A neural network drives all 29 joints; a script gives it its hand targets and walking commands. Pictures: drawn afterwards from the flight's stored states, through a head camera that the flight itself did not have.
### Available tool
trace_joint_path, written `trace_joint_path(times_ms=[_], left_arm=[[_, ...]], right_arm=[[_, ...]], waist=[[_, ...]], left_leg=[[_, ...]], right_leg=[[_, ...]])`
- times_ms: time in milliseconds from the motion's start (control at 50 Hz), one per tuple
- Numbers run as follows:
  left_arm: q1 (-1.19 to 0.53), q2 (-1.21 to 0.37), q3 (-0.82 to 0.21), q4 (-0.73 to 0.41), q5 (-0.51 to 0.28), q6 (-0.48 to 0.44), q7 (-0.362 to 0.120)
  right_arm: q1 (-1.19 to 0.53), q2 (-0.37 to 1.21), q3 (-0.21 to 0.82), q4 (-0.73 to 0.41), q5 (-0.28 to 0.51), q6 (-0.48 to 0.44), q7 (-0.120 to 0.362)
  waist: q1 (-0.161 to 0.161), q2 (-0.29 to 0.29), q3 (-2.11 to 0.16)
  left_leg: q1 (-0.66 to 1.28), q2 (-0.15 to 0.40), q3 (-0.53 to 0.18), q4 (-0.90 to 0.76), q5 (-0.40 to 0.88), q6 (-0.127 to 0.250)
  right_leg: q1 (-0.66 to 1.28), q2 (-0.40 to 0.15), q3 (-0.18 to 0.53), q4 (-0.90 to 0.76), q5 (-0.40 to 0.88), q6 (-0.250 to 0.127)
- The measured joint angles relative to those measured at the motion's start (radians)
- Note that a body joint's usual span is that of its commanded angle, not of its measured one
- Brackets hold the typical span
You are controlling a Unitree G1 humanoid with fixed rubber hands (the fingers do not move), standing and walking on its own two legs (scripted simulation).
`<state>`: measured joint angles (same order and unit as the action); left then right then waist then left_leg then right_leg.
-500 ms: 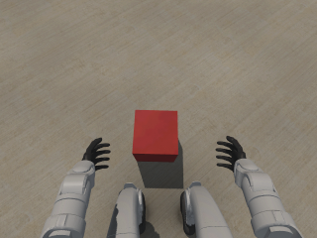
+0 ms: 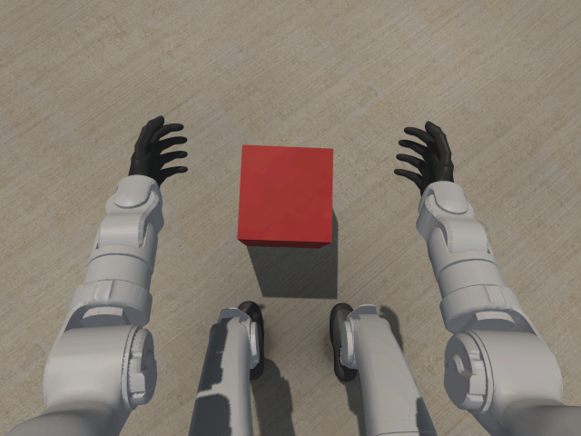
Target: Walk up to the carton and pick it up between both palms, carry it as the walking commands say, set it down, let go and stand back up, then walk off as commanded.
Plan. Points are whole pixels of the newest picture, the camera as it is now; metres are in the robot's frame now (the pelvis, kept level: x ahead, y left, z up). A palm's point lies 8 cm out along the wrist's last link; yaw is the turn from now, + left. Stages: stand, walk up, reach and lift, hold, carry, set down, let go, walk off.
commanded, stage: reach and lift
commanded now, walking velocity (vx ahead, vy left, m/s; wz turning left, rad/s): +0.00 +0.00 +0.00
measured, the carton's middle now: (285, 202) +0.49 +0.01 -0.53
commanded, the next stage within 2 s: none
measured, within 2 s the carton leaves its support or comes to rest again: neither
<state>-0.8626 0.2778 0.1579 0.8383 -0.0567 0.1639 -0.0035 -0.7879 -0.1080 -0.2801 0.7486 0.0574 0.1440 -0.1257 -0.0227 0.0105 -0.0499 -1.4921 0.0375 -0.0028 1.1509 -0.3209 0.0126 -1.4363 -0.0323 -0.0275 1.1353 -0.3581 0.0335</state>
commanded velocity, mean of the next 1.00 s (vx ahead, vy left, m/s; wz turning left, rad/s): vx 0.00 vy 0.00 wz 0.00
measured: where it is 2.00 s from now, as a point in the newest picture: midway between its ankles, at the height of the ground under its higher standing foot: (298, 354)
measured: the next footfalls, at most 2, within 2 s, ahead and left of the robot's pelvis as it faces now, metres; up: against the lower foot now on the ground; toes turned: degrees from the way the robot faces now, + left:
none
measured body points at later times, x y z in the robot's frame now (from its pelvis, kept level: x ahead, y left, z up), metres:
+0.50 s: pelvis -0.02 -0.01 -0.06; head +0.29 +0.01 +0.27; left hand +0.49 +0.19 -0.19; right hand +0.46 -0.19 -0.19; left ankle +0.09 +0.11 -0.61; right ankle +0.07 -0.14 -0.61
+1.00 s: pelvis -0.06 +0.00 -0.19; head +0.32 +0.01 +0.05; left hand +0.49 +0.19 -0.37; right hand +0.46 -0.17 -0.37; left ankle +0.09 +0.11 -0.61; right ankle +0.07 -0.14 -0.61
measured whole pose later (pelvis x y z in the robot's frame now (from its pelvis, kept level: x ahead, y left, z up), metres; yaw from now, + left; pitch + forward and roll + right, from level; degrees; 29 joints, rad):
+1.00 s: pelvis -0.06 +0.00 -0.19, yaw -2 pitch +29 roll -3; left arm -1.31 0.47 0.03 0.78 -0.26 0.22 0.10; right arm -1.19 -0.25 -0.12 0.61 0.28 0.24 -0.26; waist 0.00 0.00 0.53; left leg -1.95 0.06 -0.03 1.92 -0.49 0.02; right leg -1.89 -0.01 0.00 1.91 -0.53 0.04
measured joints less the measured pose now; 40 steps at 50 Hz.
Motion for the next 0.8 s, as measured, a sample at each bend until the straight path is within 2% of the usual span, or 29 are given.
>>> trace_joint_path(times_ms=[120,280,400,560,680,800], left_arm=[[-0.089,0.017,0.018,0.001,0.012,-0.021,-0.002],[-0.12,-0.006,0.057,-0.01,0.059,-0.035,-0.008],[-0.16,-0.004,0.089,0.089,0.069,-0.057,-0.011],[-0.243,0.04,0.07,0.135,0.02,-0.07,0.005],[-0.272,0.084,0.012,0.081,-0.047,-0.045,0.028],[-0.355,0.141,-0.021,-0.001,-0.085,-0.014,0.051]], right_arm=[[-0.077,-0.01,-0.019,-0.014,0.008,-0.026,0.015],[-0.093,0.005,-0.042,-0.027,-0.031,-0.042,0.034],[-0.117,0.006,-0.069,0.039,-0.047,-0.053,0.033],[-0.194,-0.021,-0.019,0.046,0.008,-0.042,-0.014],[-0.233,-0.041,0.041,-0.007,0.061,-0.014,-0.053],[-0.323,-0.077,0.089,-0.079,0.125,0.019,-0.087]], waist=[[-0.007,-0.009,-0.003],[-0.013,-0.007,-0.031],[-0.014,-0.002,-0.065],[-0.002,-0.001,-0.034],[0.001,-0.007,0.047],[0.004,-0.017,0.32]], left_leg=[[-0.07,-0.001,0.004,0.0,0.008,0.004],[-0.128,-0.002,0.006,-0.01,0.023,0.005],[-0.212,-0.002,0.006,0.047,0.017,0.003],[-0.396,0.008,-0.007,0.261,-0.036,-0.003],[-0.497,0.011,-0.019,0.42,-0.076,-0.008],[-0.458,0.018,-0.027,0.55,-0.112,-0.007]], right_leg=[[-0.071,0.0,0.005,0.0,0.009,0.003],[-0.132,0.0,0.009,-0.006,0.022,0.004],[-0.221,0.0,0.013,0.062,0.011,0.001],[-0.405,0.009,0.011,0.278,-0.045,-0.004],[-0.503,0.013,0.008,0.437,-0.089,-0.008],[-0.461,0.021,0.009,0.562,-0.121,-0.006]])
